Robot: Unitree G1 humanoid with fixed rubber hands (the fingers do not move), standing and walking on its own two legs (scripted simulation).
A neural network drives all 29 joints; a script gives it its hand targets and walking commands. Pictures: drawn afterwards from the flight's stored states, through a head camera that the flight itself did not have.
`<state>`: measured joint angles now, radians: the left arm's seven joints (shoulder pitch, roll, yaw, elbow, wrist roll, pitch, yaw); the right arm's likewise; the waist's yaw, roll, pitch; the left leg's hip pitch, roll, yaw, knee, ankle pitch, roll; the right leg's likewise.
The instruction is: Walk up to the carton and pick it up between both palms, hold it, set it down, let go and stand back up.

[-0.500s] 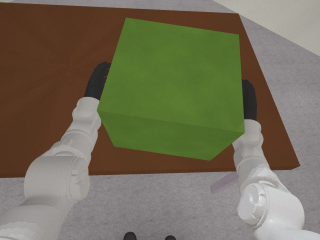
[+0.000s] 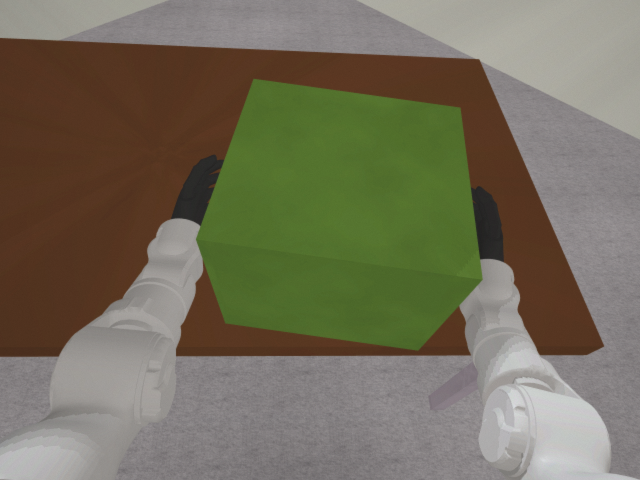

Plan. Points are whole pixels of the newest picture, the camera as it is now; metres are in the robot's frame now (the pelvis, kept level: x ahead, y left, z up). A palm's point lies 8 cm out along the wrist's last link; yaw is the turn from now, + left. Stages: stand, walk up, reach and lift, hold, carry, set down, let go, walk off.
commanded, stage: reach and lift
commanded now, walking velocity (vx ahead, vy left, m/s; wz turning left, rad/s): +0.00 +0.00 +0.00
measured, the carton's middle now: (338, 219) +0.46 -0.04 +0.01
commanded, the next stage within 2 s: none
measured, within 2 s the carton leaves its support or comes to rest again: leaves its support in 0.04 s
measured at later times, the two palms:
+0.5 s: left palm (171, 200) +0.40 +0.16 +0.12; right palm (518, 225) +0.37 -0.22 +0.13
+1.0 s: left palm (137, 199) +0.39 +0.19 +0.14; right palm (496, 204) +0.39 -0.19 +0.14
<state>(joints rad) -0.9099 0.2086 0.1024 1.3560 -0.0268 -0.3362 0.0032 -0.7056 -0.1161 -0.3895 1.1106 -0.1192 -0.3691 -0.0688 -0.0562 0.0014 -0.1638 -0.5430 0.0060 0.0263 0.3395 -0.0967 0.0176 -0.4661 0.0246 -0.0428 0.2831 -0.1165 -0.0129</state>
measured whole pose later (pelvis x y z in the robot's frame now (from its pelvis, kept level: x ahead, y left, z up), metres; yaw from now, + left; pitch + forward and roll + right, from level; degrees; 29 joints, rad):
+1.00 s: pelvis +0.01 +0.00 +0.01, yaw +1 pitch +1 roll -1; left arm -0.60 0.16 0.17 0.48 0.03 0.37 0.01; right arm -0.59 -0.18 -0.10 0.67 0.20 0.13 -0.11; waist -0.04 -0.06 -0.06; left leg -0.18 -0.01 0.01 0.31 -0.14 0.02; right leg -0.10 0.02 -0.05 0.24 -0.16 -0.01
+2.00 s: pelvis -0.01 +0.00 +0.01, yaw +1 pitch -3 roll -1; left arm -0.69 0.14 0.29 0.37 0.14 0.64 -0.04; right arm -0.72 -0.17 -0.13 0.70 0.16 0.31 -0.08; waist -0.05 -0.05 -0.04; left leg -0.14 -0.01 0.02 0.28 -0.10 0.03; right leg -0.07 0.01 -0.05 0.26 -0.14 -0.01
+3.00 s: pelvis -0.02 +0.00 +0.01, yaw +2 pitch -4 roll -1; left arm -0.72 0.16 0.28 0.27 0.17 0.77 -0.07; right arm -0.77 -0.17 -0.14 0.64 0.17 0.43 -0.09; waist -0.05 -0.05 -0.08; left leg -0.14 -0.01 0.00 0.31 -0.10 0.02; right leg -0.07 0.01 -0.06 0.28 -0.15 -0.02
